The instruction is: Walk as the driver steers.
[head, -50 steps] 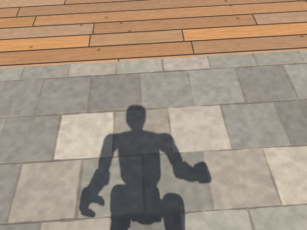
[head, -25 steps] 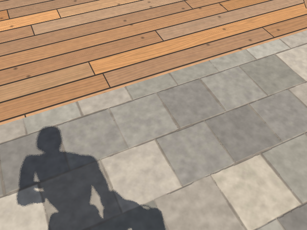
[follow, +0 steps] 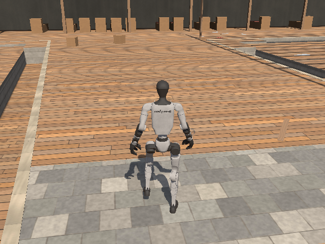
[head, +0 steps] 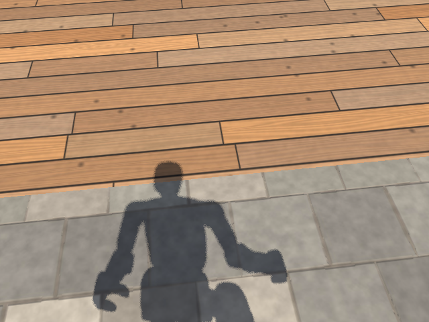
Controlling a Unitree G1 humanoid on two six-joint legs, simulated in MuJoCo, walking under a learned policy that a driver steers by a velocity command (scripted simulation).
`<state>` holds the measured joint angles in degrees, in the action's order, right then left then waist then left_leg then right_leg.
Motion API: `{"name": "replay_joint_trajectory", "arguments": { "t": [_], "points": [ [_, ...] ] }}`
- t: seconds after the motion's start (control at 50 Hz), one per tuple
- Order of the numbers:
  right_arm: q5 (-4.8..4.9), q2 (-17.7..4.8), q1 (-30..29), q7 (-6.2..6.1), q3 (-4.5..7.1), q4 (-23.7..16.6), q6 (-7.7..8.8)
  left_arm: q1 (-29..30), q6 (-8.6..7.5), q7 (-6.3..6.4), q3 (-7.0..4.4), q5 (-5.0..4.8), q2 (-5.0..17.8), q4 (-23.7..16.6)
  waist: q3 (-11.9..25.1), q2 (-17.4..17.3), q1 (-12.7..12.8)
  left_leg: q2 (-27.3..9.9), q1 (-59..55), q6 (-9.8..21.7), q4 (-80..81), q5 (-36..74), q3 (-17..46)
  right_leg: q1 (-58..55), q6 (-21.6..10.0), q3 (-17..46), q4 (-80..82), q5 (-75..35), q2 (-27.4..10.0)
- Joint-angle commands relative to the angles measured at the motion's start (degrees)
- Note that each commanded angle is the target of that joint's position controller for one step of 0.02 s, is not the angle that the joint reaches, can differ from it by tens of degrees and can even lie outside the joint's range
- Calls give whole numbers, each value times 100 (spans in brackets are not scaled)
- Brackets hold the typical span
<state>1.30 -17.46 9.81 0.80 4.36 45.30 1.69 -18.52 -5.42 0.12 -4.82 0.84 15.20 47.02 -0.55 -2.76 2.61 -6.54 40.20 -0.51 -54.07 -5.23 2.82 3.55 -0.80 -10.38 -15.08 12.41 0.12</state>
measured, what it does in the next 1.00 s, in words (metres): walks ahead, turning left: left foot, then right foot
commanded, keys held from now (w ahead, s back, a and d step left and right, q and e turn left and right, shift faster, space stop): w+q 0.72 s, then w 0.28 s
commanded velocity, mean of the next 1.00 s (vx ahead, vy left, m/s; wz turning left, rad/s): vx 0.50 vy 0.00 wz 0.50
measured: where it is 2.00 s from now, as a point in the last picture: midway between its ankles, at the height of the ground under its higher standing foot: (119, 185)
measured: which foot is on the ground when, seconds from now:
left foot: up 0.00-0.18, down 0.20-0.72, up 0.74-1.00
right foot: down 0.00-0.22, up 0.24-0.68, down 0.70-1.00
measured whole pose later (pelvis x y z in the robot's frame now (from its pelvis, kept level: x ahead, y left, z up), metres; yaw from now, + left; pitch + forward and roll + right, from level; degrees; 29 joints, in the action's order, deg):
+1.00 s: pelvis +0.54 +0.13 +0.00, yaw +31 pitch +2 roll -2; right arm 0.5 -16.7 9.4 0.4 3.4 37.8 2.6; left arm -20.4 -5.4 -1.0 -3.6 -0.3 15.1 48.7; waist -1.0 -2.6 4.2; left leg -5.1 37.1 0.2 -48.7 -8.9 3.4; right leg 6.1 -2.0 -3.1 -15.9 11.6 2.1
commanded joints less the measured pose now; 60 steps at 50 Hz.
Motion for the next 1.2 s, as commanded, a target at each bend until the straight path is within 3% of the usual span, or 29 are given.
{"name": "replay_joint_trajectory", "arguments": {
  "t": [0.02,0.1,0.14,0.18,0.2,0.22,0.24,0.26,0.28,0.3,0.32,0.34,0.4,0.46,0.58,0.64,0.68,0.7,0.72,0.74,0.76,0.78,0.8,0.84,0.98,1.1,1.14,1.18,1.2],
  "points": [
    [-26,1,-308,127,-64,-426,40,454,-90,77,-203,-40,872,-390,-318,549,-103,-89,-196,61,841,683,-84,305,-874,345,828,-1333,-1564],
    [-20,-123,-847,239,-54,-733,12,206,32,87,-292,-178,1070,-217,-500,525,38,-4,-105,307,1465,215,-333,-395,-733,100,569,-1443,-1785],
    [-26,-242,-828,271,1,-839,-2,210,114,92,-335,-230,1212,-178,-387,614,-72,227,-411,506,1602,-347,-607,-676,-626,-49,56,-2617,-1830],
    [0,-545,98,249,197,-683,-21,353,217,104,-352,-286,1337,-199,241,660,-663,781,-1825,792,1858,-588,-1026,-597,-416,-336,-1477,-4470,-1625],
    [24,-955,1069,170,419,-404,-46,256,229,116,-281,-257,1184,-219,780,466,-1088,1044,-3385,1006,2056,-323,-949,114,-182,-472,-2868,-4202,-1353],
    [51,-1635,1555,43,601,-314,-90,62,178,124,-106,-20,646,-432,1139,-767,-987,-234,-5008,1586,2340,-367,1288,2113,198,-483,-4984,-879,-832],
    [10,-1849,1312,94,549,-575,21,-84,-37,80,59,-39,315,-681,2075,-1296,-600,-1252,-6082,2576,3461,-1549,4490,3677,366,916,-6381,2318,206],
    [-16,-1295,1333,155,389,-596,109,629,-193,16,-51,-278,855,-783,1815,-423,-970,-1222,-6008,2241,3858,-1651,4192,4318,228,1564,-6595,1974,-78],
    [-21,-1053,1185,153,321,-547,174,853,-275,-6,-40,-351,861,-853,1142,-331,-868,-1046,-5384,2031,3799,-1353,3362,4521,74,1478,-6292,1489,-303],
    [-10,-869,792,136,264,-601,194,849,-305,50,-36,-214,808,-769,745,121,-605,-783,-4540,1814,3745,-850,2716,4208,32,1490,-5794,1045,-565],
    [-46,-652,448,110,194,-687,194,795,-270,88,-91,-84,884,-714,527,63,-380,-579,-3837,1697,3794,-249,2225,3765,45,1513,-5332,771,-718],
    [-111,-584,274,81,160,-793,190,698,-194,73,-116,-59,903,-694,464,-51,-227,-459,-3399,1682,3923,73,2022,3412,70,1537,-5158,587,-781],
    [-83,-713,359,-14,203,-802,234,768,-39,69,-79,5,691,-753,368,48,-158,-280,-2891,1747,4119,848,1569,3217,286,1402,-4454,153,-680],
    [-35,-795,621,-123,229,-714,216,1397,-23,55,1,9,515,-937,158,-11,-359,-43,-2766,1547,4125,772,1243,3283,446,1373,-3210,-891,-494],
    [28,-809,1096,-183,247,-547,120,2296,-149,-123,43,-127,544,-1197,-29,-241,-711,-53,-2884,1305,3780,-49,1552,2707,386,1419,-1559,-1708,-84],
    [17,-790,1108,-214,258,-550,64,2135,-228,-180,-34,-144,740,-1202,19,-410,-568,-210,-3294,1187,3286,13,2040,2405,203,1500,-1266,-1083,-29],
    [6,-656,951,-207,219,-629,38,1384,-281,-143,-144,-124,895,-1018,304,-500,-146,32,-3231,984,2649,493,2048,1342,-42,1337,-932,-932,12],
    [-43,-367,883,-177,109,-731,58,658,-309,-102,-226,-19,1128,-932,967,-225,209,347,-2762,780,1460,345,1724,13,-361,1825,-1089,-853,-594],
    [-26,2,1457,-191,0,-869,94,-119,-277,-61,-337,87,1604,-839,1873,1037,159,1112,-1100,356,-502,-1386,958,-2079,-1071,3787,-974,-258,-1896],
    [102,-196,1822,-196,-25,-903,141,-360,-214,-132,-327,-32,1506,-637,2038,2253,42,1083,236,214,-1673,-2968,767,-2528,-1565,5784,-339,1254,-2525],
    [123,-687,1475,-196,90,-771,130,-86,-186,-132,-187,-109,968,-716,1199,1404,167,756,598,167,-2122,-2495,892,-1866,-1350,5234,-132,1979,-2271],
    [47,-765,962,-187,108,-835,107,164,-128,-118,-110,-86,746,-727,621,916,192,570,544,155,-2110,-2015,659,-1112,-1120,4306,-100,1601,-1986],
    [-28,-674,664,-175,102,-912,109,400,-92,-124,-53,-39,647,-705,228,682,82,438,376,156,-1849,-1715,567,-397,-1062,3694,35,945,-1722],
    [-19,-470,613,-121,92,-945,103,584,-103,-119,12,8,518,-633,-10,847,-158,217,-88,183,-1300,-1392,526,328,-1007,2939,296,103,-1381],
    [-86,-54,-168,-12,-110,-1131,190,343,-101,-86,-79,-150,940,-303,-59,664,-46,63,-288,51,876,14,10,401,-1138,1743,700,-1316,-1220],
    [1,-145,-1057,116,-113,-1398,263,-247,66,-80,-94,-254,1145,34,-239,741,219,324,-703,175,2134,302,-246,-118,-946,1535,459,-1508,-1419],
    [-8,-273,-959,142,-62,-1411,279,-246,136,-56,-113,-273,1232,107,-175,813,46,435,-1041,342,2392,-24,-324,-372,-840,1519,147,-2092,-1526],
    [-74,-622,192,94,143,-1060,272,-173,183,-21,-68,-277,1171,126,533,704,-602,718,-2844,624,2734,86,-568,-121,-590,1097,-1251,-3553,-1172],
    [-123,-986,1199,25,273,-861,243,-120,160,-3,53,-155,918,3,1286,336,-1035,-46,-4478,943,2506,234,253,882,-356,862,-2768,-2581,-912]
  ]
}}
Velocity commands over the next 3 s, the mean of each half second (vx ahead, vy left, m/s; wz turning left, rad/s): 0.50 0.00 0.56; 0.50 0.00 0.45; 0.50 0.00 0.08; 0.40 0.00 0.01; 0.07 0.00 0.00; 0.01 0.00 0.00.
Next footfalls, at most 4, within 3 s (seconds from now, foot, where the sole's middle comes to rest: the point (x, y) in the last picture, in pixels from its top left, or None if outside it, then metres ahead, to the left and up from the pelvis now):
0.20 left None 0.27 0.16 -0.78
0.70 right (223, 292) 0.59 0.04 -0.78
1.20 left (117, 259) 0.69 0.40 -0.78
1.72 right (149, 173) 1.07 0.35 -0.78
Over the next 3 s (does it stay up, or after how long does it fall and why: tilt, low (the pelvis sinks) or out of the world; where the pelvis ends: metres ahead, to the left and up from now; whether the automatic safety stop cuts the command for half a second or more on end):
stays up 1.02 0.47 -0.01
